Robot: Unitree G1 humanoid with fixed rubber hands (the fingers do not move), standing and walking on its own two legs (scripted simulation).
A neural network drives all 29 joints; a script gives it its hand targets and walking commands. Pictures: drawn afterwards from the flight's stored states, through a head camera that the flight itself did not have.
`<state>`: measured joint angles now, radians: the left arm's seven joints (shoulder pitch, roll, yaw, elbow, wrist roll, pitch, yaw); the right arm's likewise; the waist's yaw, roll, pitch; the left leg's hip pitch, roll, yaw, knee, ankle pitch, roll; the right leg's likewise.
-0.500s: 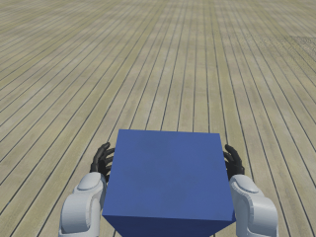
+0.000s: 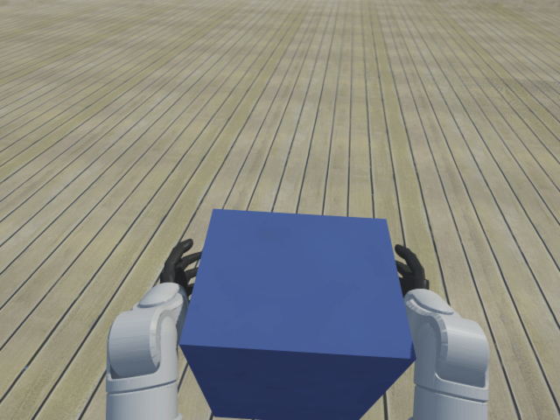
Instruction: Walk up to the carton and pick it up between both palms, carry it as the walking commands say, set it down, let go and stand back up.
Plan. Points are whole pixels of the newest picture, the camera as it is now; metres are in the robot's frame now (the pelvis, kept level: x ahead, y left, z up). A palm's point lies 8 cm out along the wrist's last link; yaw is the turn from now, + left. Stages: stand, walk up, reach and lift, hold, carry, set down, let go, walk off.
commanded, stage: carry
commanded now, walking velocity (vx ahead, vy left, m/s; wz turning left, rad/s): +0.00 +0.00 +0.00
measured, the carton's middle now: (290, 328) +0.27 +0.00 +0.05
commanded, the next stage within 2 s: hold in 1.24 s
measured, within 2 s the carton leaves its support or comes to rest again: neither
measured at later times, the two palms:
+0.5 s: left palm (166, 290) +0.29 +0.17 +0.10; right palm (392, 292) +0.29 -0.14 +0.10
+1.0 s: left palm (169, 283) +0.31 +0.17 +0.10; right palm (391, 285) +0.31 -0.14 +0.10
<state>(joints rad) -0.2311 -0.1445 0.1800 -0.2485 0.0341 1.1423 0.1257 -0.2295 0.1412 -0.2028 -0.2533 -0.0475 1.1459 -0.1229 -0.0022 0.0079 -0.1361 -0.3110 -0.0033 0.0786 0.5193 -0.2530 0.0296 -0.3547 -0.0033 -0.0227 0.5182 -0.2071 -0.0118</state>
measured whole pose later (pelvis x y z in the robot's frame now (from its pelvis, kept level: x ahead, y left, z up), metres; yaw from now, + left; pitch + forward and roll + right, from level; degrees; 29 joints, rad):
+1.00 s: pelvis +0.00 +0.02 +0.00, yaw -1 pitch +2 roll +0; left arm -0.31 -0.13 0.21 -0.12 0.03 1.03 0.13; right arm -0.34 0.12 -0.22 -0.09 -0.03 1.03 -0.13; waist 0.00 0.00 -0.08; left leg -0.30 -0.01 0.11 0.53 -0.27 0.05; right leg -0.35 -0.02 -0.01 0.52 -0.21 0.01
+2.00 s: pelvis +0.00 -0.02 +0.01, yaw +8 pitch -9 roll +0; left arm -0.35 -0.10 0.28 0.37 0.24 0.70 -0.09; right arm -0.32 0.17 -0.33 0.33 -0.26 0.71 -0.01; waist -0.03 -0.01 0.02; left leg -0.07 -0.03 -0.10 0.43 -0.20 0.00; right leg -0.06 0.04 0.03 0.39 -0.18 -0.02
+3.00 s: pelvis -0.03 -0.02 -0.05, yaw +6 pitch +20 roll +0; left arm -0.53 -0.10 0.39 0.61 0.27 0.25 -0.05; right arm -0.51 0.11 -0.43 0.58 -0.26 0.29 0.03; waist -0.04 0.01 -0.06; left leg -0.93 -0.07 -0.08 0.90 -0.32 0.00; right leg -0.94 0.06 0.07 0.90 -0.31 0.00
